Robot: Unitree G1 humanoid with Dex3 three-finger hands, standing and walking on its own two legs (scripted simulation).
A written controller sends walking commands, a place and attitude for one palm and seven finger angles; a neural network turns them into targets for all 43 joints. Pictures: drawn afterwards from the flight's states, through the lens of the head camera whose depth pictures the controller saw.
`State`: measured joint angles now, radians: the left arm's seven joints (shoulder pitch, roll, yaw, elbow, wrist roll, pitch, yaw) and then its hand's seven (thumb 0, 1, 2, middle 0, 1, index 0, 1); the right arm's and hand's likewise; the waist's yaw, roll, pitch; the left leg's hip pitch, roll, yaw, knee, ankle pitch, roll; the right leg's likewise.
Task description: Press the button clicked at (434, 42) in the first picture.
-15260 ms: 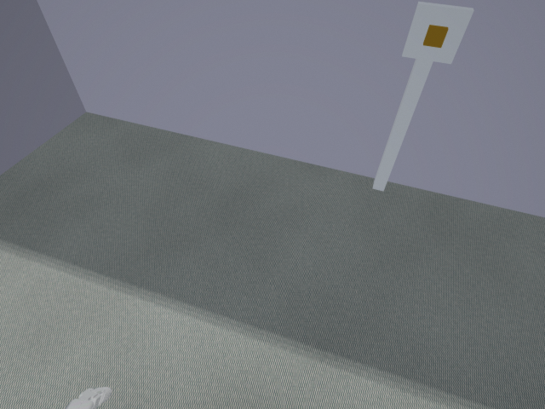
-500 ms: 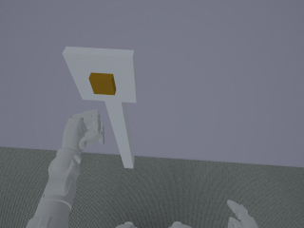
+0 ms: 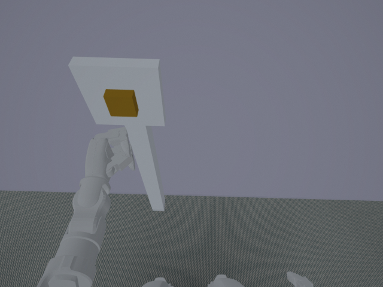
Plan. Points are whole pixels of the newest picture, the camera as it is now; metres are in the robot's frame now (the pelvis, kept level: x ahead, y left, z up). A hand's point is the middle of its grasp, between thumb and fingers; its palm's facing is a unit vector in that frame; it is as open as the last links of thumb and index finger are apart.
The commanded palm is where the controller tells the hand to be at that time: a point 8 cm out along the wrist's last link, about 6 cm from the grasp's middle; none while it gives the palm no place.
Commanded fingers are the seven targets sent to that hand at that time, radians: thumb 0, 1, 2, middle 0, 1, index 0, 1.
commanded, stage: aim a knuckle at the button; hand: left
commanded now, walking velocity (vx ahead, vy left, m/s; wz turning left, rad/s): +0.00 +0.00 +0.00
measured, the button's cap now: (122, 102) +0.50 +0.16 +0.09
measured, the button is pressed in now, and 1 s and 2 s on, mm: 0 0 11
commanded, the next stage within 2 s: press the button with the knuckle in 0.46 s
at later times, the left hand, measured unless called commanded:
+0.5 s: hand (127, 158) +0.37 +0.14 +0.06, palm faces -0.03 -1.00 -0.02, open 3.1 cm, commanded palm +0.34 +0.19 +0.06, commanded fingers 0.00 0.90 0.90 -1.30 -1.50 -1.30 -1.50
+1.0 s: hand (133, 139) +0.41 +0.13 +0.06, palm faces -0.02 -1.00 -0.02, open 3.1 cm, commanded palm +0.39 +0.18 +0.06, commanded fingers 0.00 0.90 0.90 -1.30 -1.50 -1.30 -1.50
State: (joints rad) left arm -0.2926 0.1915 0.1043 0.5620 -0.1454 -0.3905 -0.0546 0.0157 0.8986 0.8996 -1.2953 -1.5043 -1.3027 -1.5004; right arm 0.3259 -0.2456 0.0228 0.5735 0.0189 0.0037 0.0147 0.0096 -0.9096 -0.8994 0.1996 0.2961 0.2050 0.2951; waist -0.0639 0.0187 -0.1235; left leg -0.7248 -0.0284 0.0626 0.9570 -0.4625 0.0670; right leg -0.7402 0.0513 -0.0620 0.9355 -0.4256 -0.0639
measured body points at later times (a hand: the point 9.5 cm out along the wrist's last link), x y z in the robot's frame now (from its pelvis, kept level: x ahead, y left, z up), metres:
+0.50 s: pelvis +0.00 +0.00 +0.00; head +0.05 +0.00 +0.45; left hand +0.36 +0.19 +0.06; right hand +0.11 -0.25 -0.10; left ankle +0.00 +0.08 -0.68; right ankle +0.02 -0.08 -0.68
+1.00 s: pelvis +0.00 +0.00 +0.00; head +0.07 +0.00 +0.44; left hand +0.41 +0.19 +0.07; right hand +0.09 -0.25 -0.12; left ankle +0.00 +0.08 -0.68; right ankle +0.02 -0.08 -0.68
